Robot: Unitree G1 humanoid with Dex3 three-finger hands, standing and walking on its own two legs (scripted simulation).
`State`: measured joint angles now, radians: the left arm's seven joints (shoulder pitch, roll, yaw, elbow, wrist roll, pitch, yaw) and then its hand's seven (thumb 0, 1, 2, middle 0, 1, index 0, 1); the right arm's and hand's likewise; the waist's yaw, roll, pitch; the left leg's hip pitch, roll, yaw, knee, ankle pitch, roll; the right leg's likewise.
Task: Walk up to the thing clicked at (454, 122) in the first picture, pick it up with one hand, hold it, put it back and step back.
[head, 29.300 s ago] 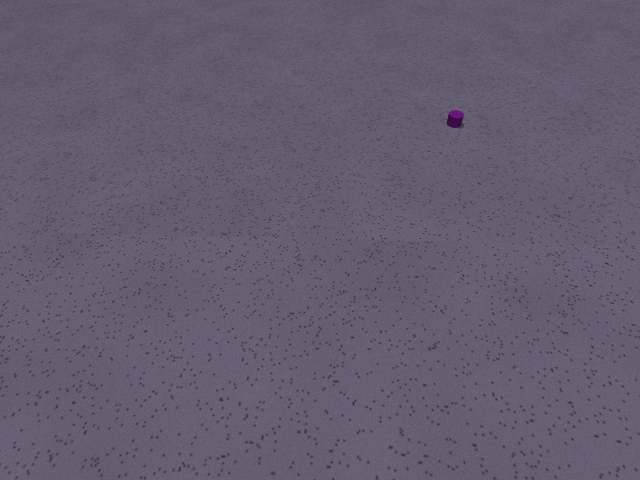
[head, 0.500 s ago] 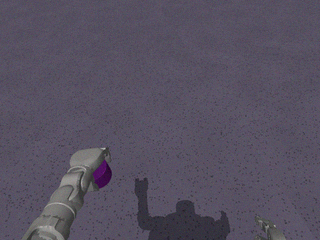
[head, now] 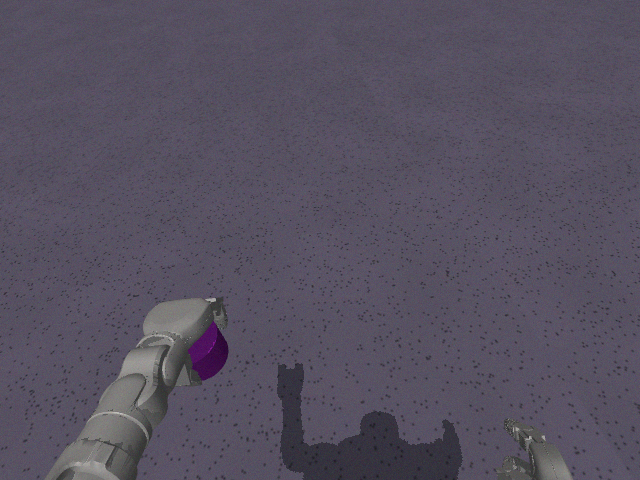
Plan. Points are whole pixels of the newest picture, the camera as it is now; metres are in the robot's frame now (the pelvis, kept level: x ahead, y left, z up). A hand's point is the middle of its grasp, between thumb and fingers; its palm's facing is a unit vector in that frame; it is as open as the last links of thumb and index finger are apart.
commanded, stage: hold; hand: left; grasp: from above
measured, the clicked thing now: (196, 347) +0.31 +0.22 -0.06
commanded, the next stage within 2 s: crouch in 0.94 s
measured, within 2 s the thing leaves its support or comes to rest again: neither
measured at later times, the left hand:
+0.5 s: hand (187, 350) +0.29 +0.22 -0.02, palm faces -0.44 -0.06 -0.89, open 10.5 cm
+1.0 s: hand (191, 345) +0.30 +0.21 -0.02, palm faces -0.43 -0.06 -0.90, open 10.5 cm
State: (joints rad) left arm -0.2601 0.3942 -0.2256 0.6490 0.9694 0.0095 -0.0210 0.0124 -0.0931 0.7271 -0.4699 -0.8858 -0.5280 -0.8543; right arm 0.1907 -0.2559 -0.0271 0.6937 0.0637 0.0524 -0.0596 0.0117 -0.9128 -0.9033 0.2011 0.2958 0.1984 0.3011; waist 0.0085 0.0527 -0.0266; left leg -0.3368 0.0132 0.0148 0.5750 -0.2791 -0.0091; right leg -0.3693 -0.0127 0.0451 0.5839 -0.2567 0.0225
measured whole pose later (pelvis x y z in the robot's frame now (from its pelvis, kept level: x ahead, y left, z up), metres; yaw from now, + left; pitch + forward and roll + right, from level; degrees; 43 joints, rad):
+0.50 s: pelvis +0.00 +0.00 +0.00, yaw +0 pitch +1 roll +1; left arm -0.24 0.41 -0.23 0.58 0.96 0.01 -0.07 0.01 -0.08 0.72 -0.46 -0.89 -0.52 -0.86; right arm 0.16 -0.25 -0.02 0.68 0.07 0.05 -0.07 0.01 -0.92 -0.90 0.20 0.30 0.20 0.30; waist 0.02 0.06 -0.01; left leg -0.28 0.01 0.02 0.52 -0.25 -0.01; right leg -0.32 -0.01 0.05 0.53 -0.23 0.02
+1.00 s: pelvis +0.00 +0.00 +0.01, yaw +0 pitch +1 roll +1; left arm -0.25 0.40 -0.23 0.60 0.97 0.01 -0.05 0.01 -0.09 0.72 -0.47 -0.89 -0.53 -0.86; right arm 0.17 -0.26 -0.02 0.70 0.07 0.06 -0.07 0.01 -0.92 -0.91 0.20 0.30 0.20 0.30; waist 0.02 0.06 -0.01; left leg -0.26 0.02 0.02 0.49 -0.25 -0.01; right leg -0.30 -0.01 0.04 0.52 -0.23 0.02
